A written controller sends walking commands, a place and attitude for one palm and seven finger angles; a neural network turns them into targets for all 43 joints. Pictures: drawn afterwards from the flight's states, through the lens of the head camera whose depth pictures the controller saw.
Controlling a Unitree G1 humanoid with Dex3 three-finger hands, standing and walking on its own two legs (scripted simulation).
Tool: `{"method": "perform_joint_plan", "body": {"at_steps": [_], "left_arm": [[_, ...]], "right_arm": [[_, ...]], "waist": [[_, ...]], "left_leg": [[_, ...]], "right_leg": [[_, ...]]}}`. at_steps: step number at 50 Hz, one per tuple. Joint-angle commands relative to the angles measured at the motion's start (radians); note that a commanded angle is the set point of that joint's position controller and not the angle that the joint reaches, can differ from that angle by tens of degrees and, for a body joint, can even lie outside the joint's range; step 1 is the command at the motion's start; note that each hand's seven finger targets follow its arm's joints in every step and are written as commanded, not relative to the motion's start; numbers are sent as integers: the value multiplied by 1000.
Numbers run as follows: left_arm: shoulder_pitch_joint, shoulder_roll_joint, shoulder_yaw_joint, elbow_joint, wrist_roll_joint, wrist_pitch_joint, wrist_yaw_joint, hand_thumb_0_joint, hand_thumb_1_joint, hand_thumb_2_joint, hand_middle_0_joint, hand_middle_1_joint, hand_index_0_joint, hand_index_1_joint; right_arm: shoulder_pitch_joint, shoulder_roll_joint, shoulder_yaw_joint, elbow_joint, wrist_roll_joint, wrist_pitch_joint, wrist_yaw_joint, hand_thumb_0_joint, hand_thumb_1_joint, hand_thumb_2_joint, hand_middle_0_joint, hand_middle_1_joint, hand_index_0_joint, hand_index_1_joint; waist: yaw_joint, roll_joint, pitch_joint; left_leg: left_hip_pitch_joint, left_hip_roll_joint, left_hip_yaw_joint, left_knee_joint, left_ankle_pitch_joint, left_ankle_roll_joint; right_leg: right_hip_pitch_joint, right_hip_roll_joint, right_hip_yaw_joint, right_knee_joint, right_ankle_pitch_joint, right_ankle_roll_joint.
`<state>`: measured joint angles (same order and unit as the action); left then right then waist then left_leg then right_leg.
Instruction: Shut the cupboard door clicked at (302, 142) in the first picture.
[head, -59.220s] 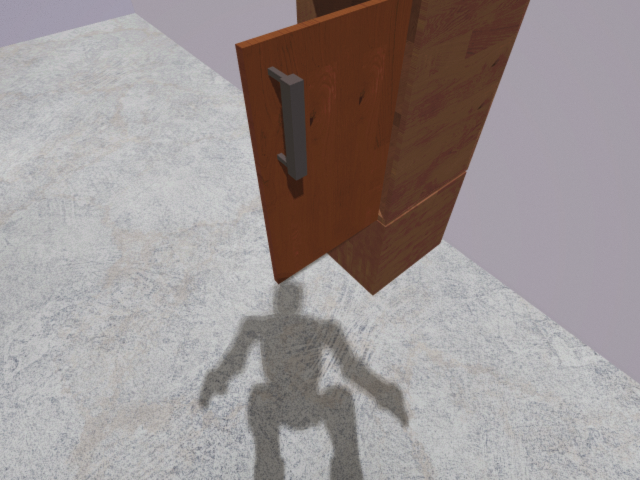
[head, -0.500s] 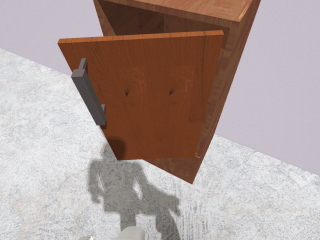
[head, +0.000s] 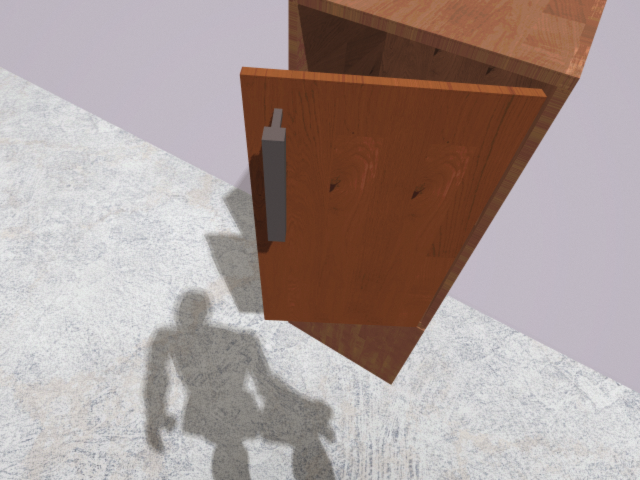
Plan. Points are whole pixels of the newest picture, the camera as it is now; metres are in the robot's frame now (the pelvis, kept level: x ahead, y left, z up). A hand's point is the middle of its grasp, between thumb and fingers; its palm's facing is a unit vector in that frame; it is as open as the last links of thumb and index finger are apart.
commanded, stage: come to a stop and stand still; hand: left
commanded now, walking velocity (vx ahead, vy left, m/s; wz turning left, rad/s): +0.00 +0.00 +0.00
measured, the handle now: (277, 179) +0.45 +0.11 +0.12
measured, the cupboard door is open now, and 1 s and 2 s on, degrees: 30 30 30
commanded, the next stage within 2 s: look again from close up in 0.30 s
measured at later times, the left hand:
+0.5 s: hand out of the picture -0.02 +0.17 -0.18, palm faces -0.02 -0.98 -0.19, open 7.3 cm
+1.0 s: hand out of the picture -0.01 +0.17 -0.17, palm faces -0.02 -0.98 -0.22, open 7.3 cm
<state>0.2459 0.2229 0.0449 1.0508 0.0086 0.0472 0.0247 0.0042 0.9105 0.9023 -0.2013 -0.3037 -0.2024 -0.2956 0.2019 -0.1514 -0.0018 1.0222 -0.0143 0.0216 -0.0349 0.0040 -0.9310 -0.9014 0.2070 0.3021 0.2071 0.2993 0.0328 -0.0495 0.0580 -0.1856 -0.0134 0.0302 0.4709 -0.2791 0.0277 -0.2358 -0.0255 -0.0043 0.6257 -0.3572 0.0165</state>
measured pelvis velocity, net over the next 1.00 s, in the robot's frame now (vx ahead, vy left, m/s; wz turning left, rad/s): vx -0.02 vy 0.00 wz -0.03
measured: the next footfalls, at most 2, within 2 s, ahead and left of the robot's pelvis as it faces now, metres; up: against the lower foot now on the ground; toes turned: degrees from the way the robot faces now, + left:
right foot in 0.02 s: +0.00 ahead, -0.13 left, +0.00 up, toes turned +0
right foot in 1.86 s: +0.09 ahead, -0.21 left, +0.00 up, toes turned +5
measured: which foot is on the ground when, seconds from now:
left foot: down 0.00-1.00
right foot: up 0.00-0.00, down 0.02-1.00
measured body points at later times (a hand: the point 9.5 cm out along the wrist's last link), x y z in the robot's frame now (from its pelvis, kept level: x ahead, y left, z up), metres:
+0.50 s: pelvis -0.03 +0.01 +0.00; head -0.01 +0.01 +0.45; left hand -0.02 +0.23 -0.16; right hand -0.05 -0.21 -0.16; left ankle -0.02 +0.10 -0.74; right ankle -0.04 -0.13 -0.74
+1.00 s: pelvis -0.02 +0.00 +0.00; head +0.00 -0.01 +0.45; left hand -0.01 +0.23 -0.15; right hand +0.00 -0.24 -0.16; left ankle -0.02 +0.10 -0.74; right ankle -0.04 -0.13 -0.74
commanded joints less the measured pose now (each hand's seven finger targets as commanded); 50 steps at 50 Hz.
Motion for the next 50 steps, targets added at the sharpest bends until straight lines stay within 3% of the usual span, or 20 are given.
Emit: {"method": "perform_joint_plan", "body": {"at_steps": [1, 2, 3, 4, 5, 6, 9, 14, 18, 19, 20, 21, 22, 23, 24, 26, 30, 34, 38, 50], "left_arm": [[73, 59, -5, 6, 7, -49, 7, 0, 900, 900, -200, -300, -200, -300], [53, 71, -8, 9, 5, -54, 7, 0, 900, 900, -200, -300, -200, -300], [31, 79, -14, 8, 2, -53, 6, 0, 900, 900, -200, -300, -200, -300], [30, 62, -13, 13, 5, -50, 8, 0, 900, 900, -200, -300, -200, -300], [45, 51, -15, 25, 3, -57, 11, 0, 900, 900, -200, -300, -200, -300], [50, 39, -21, 34, 0, -59, 13, 0, 900, 900, -200, -300, -200, -300], [39, 29, -25, 43, 2, -54, 13, 0, 900, 900, -200, -300, -200, -300], [55, 19, -27, 60, 2, -47, 12, 0, 900, 900, -200, -300, -200, -300], [74, 16, -29, 73, 0, -48, 10, 0, 900, 900, -200, -300, -200, -300], [78, 14, -29, 74, 2, -48, 11, 0, 900, 900, -200, -300, -200, -300], [132, 44, -47, 71, 22, -94, 49, 0, 900, 900, -200, -300, -200, -300], [104, 77, -33, 29, 7, -96, 44, 0, 900, 900, -200, -300, -200, -300], [73, 65, -39, 22, 5, -90, 34, 0, 900, 900, -200, -300, -200, -300], [90, 57, -43, 21, 4, -86, 28, 0, 900, 900, -200, -300, -200, -300], [89, 46, -43, 16, 7, -86, 25, 0, 900, 900, -200, -300, -200, -300], [101, 35, -45, 19, 5, -81, 20, 0, 900, 900, -200, -300, -200, -300], [92, 18, -51, 19, 7, -77, 16, 0, 900, 900, -200, -300, -200, -300], [102, 27, -49, 18, 8, -78, 16, 0, 900, 900, -200, -300, -200, -300], [105, 37, -47, 17, 7, -81, 16, 0, 900, 900, -200, -300, -200, -300], [82, 78, -36, 19, 6, -85, 14, 0, 900, 900, -200, -300, -200, -300]], "right_arm": [[43, -130, -35, -25, 16, -33, -8, 0, -900, -900, 200, 300, 200, 300], [53, -118, -30, -16, 19, -33, -4, 0, -900, -900, 200, 300, 200, 300], [66, -116, -28, -4, 18, -34, 1, 0, -900, -900, 200, 300, 200, 300], [71, -109, -29, 8, 12, -32, 2, 0, -900, -900, 200, 300, 200, 300], [79, -119, -26, 23, 9, -34, -1, 0, -900, -900, 200, 300, 200, 300], [87, -126, -26, 32, 10, -37, -2, 0, -900, -900, 200, 300, 200, 300], [95, -117, -19, 60, 10, -38, 1, 0, -900, -900, 200, 300, 200, 300], [117, -101, -9, 92, 8, -34, 1, 0, -900, -900, 200, 300, 200, 300], [132, -93, -7, 101, 7, -33, -1, 0, -900, -900, 200, 300, 200, 300], [142, -87, -9, 102, 7, -32, -1, 0, -900, -900, 200, 300, 200, 300], [56, -127, 1, 28, 11, -61, 16, 0, -900, -900, 200, 300, 200, 300], [118, -74, -2, 8, 4, -56, 18, 0, -900, -900, 200, 300, 200, 300], [132, -84, -5, 19, 1, -60, 14, 0, -900, -900, 200, 300, 200, 300], [156, -96, -3, 13, 1, -59, 15, 0, -900, -900, 200, 300, 200, 300], [158, -93, -3, 9, -3, -64, 16, 0, -900, -900, 200, 300, 200, 300], [147, -100, -6, -5, 0, -62, 13, 0, -900, -900, 200, 300, 200, 300], [143, -107, -9, -12, 2, -56, 14, 0, -900, -900, 200, 300, 200, 300], [143, -113, -11, -1, 2, -56, 15, 0, -900, -900, 200, 300, 200, 300], [133, -123, -11, 10, 4, -60, 15, 0, -900, -900, 200, 300, 200, 300], [80, -139, -14, 37, 5, -66, 8, 0, -900, -900, 200, 300, 200, 300]], "waist": [[-18, 36, -87], [-36, 39, -82], [-45, 75, -57], [-40, 56, -47], [-38, -25, -86], [-39, -60, -89], [-37, -18, -21], [-31, 34, 68], [-30, 73, 78], [-30, 59, 73], [-1, 88, 85], [-49, 113, -12], [-45, 165, 4], [-45, 154, -33], [-39, 205, -47], [-34, 152, -53], [-36, 27, 42], [-34, 31, 71], [-37, -6, 49], [-29, 30, -21]], "left_leg": [[13, 126, -110, -56, 353, 18], [21, 103, -89, -82, 262, -5], [33, 99, -101, -123, 210, -12], [41, 102, -105, -124, 311, -8], [68, 112, -95, -103, 359, -7], [85, 114, -91, -111, 333, -5], [58, 111, -91, -156, 242, -2], [0, 100, -92, -202, 111, -6], [-8, 97, -90, -218, 60, -9], [-8, 98, -88, -215, 58, -8], [-73, 110, -48, 13, 294, -27], [-28, 83, -69, -28, 111, -24], [-42, 91, -86, -65, 113, -9], [-54, 102, -101, -67, 74, 0], [-66, 108, -112, -71, 104, 7], [-61, 112, -123, -85, 77, 17], [-99, 104, -125, -118, -15, 21], [-98, 102, -120, -141, -39, 23], [-53, 96, -100, -124, 29, 20], [13, 103, -66, -87, 187, 12]], "right_leg": [[143, -72, 114, -271, 368, -39], [127, -113, 131, -266, 399, -59], [92, -113, 109, -265, 332, -60], [98, -85, 90, -246, 369, -51], [124, -74, 88, -240, 418, -48], [117, -78, 84, -254, 389, -45], [90, -71, 82, -292, 260, -39], [68, -64, 88, -321, 172, -39], [60, -63, 90, -325, 164, -40], [68, -61, 86, -329, 161, -40], [21, -114, 94, -271, 489, -33], [46, -120, 118, -235, 326, -62], [22, -93, 97, -215, 189, -71], [24, -63, 81, -210, 83, -69], [37, -54, 66, -190, 98, -70], [31, -42, 64, -179, 84, -66], [-33, -43, 83, -197, 45, -62], [-56, -44, 90, -203, 44, -59], [-59, -55, 110, -220, 74, -57], [9, -72, 117, -218, 271, -57]]}}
